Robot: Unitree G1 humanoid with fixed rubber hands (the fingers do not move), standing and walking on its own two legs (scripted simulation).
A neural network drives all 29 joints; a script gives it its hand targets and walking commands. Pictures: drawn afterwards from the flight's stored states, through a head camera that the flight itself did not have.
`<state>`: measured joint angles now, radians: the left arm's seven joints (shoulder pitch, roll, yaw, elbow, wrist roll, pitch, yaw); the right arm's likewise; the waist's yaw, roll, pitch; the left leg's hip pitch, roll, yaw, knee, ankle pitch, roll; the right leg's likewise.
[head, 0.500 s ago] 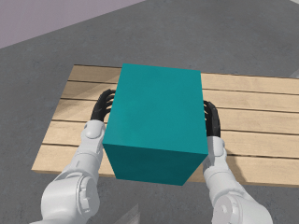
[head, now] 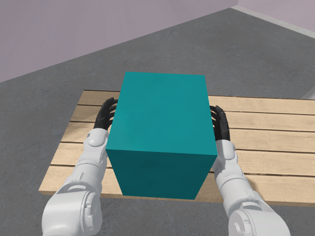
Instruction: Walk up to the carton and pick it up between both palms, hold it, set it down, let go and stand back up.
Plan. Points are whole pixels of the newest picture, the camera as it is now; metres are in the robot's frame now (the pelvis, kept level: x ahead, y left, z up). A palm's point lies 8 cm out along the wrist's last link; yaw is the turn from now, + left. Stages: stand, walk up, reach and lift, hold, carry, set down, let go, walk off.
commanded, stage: reach and lift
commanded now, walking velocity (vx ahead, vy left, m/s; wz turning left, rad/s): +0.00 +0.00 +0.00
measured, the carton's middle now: (161, 138) +0.40 -0.02 +0.00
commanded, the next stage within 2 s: none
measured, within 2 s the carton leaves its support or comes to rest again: neither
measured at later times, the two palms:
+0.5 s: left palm (96, 119) +0.39 +0.14 +0.12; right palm (224, 123) +0.36 -0.17 +0.11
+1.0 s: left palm (87, 114) +0.37 +0.15 +0.16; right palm (228, 119) +0.35 -0.17 +0.14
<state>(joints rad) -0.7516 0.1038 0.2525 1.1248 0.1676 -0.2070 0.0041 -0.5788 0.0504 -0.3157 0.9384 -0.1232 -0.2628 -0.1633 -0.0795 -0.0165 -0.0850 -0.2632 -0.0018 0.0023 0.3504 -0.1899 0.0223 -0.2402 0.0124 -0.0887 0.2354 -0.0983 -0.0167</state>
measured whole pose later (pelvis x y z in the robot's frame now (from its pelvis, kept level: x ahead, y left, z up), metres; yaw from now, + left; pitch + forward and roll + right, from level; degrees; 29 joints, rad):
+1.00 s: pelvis -0.01 +0.00 +0.00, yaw +0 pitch -6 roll -1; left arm -0.62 -0.01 0.28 0.33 0.26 0.48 -0.02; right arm -0.60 -0.04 -0.12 0.64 0.09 0.12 -0.14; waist -0.08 -0.05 0.03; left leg -0.03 -0.01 0.00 0.32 -0.19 0.03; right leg -0.02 0.01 -0.08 0.24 -0.11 -0.01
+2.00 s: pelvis -0.01 +0.00 +0.00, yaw +1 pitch -9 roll -1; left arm -0.64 -0.01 0.31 0.16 0.31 0.67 -0.05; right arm -0.67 -0.05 -0.09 0.59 0.15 0.25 -0.14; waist -0.10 -0.06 0.04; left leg 0.02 -0.01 0.00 0.33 -0.19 0.02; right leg 0.04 0.01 -0.08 0.24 -0.12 -0.01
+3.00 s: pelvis -0.02 -0.01 +0.00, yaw +1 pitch -10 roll -1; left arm -0.68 0.01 0.34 0.13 0.32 0.76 -0.08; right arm -0.74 -0.07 -0.05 0.58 0.19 0.33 -0.16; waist -0.08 -0.05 0.02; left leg 0.03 0.00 0.00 0.32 -0.19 0.02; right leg 0.04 0.02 -0.08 0.25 -0.12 -0.02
